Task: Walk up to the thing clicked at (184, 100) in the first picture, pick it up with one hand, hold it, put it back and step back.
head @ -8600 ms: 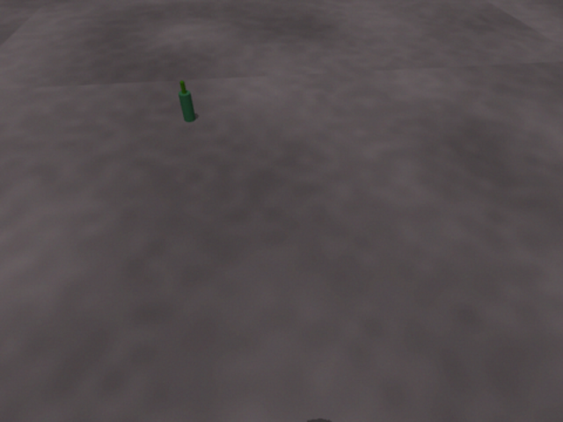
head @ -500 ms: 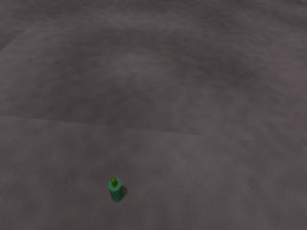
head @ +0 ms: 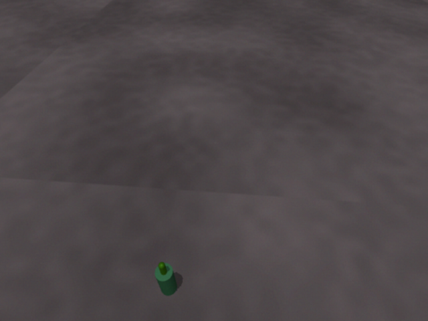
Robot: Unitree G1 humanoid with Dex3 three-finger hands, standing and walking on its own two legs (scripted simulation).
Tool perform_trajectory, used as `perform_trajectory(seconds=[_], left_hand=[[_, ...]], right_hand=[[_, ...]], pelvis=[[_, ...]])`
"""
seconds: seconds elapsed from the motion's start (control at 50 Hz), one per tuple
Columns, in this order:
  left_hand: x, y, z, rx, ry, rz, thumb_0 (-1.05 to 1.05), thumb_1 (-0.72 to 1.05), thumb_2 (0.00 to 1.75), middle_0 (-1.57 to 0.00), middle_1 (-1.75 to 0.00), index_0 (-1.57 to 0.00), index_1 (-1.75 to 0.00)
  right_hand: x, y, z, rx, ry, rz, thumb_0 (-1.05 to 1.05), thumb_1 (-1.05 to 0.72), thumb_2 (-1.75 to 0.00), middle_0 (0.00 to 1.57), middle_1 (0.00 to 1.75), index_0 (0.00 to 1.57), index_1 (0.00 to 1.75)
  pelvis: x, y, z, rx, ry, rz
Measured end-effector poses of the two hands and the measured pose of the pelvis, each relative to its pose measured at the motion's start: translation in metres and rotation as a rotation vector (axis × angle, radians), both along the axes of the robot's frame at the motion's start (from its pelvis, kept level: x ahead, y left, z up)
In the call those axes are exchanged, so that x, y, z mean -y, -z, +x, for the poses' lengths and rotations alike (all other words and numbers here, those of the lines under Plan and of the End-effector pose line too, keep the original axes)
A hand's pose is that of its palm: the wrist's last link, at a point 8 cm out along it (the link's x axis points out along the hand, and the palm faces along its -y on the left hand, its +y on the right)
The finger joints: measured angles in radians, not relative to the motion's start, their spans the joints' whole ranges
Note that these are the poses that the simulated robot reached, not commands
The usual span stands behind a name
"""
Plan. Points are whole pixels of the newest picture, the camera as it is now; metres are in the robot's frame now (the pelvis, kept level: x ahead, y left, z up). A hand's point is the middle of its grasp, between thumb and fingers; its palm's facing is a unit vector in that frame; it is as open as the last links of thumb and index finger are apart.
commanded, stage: walk up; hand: left
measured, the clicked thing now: (165, 276) +0.44 +0.21 -0.65
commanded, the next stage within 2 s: none
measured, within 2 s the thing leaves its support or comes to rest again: neither
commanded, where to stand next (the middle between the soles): +0.09 +0.00 m, yaw +0 degrees
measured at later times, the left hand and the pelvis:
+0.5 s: hand out of the picture +0.10 +0.25 -0.15, palm faces -0.05 -0.94 -0.33, open 7.4 cm; pelvis +0.01 +0.00 +0.00, yaw -1 degrees
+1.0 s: hand out of the picture +0.09 +0.25 -0.16, palm faces -0.04 -0.95 -0.32, open 7.4 cm; pelvis +0.02 +0.00 +0.00, yaw -1 degrees
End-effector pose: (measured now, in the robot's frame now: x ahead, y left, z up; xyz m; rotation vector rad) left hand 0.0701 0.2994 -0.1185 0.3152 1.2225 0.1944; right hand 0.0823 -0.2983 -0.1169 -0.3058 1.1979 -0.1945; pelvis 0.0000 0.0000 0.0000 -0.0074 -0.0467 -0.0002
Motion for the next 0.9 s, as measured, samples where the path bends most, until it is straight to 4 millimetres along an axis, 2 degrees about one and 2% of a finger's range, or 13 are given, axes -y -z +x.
perform_trajectory(seconds=[0.12, 0.24, 0.44, 0.9], left_hand=[[0.007, 0.0, 0.022, 0.025, 0.026, -0.014, 0.01, 0.91, 0.9, -0.21, -0.3, -0.21, -0.3], [0.01, 0.0, 0.03, 0.025, 0.038, -0.019, 0.01, 0.91, 0.9, -0.21, -0.3, -0.21, -0.3], [0.006, -0.001, 0.026, -0.002, 0.028, -0.008, 0.01, 0.91, 0.9, -0.21, -0.3, -0.21, -0.3], [0.006, 0.001, 0.018, -0.024, 0.013, -0.011, 0.01, 0.91, 0.9, -0.21, -0.3, -0.21, -0.3]], right_hand=[[0.005, -0.003, -0.005, -0.013, 0.022, -0.013, 0.0, -0.9, -0.9, 0.2, 0.3, 0.2, 0.3], [0.006, -0.003, -0.009, -0.023, 0.036, -0.015, 0.0, -0.9, -0.9, 0.2, 0.3, 0.2, 0.3], [0.002, 0.0, -0.01, -0.035, 0.042, -0.003, 0.0, -0.9, -0.9, 0.2, 0.3, 0.2, 0.3], [0.0, -0.002, 0.003, -0.017, 0.03, -0.001, 0.0, -0.9, -0.9, 0.2, 0.3, 0.21, 0.3]], pelvis=[[0.001, -0.001, 0.003, -0.003, 0.005, 0.001], [0.001, -0.002, 0.006, -0.005, 0.009, 0.002], [0.001, -0.002, 0.01, -0.006, 0.014, 0.003], [0.0, -0.003, 0.015, -0.004, 0.015, 0.004]])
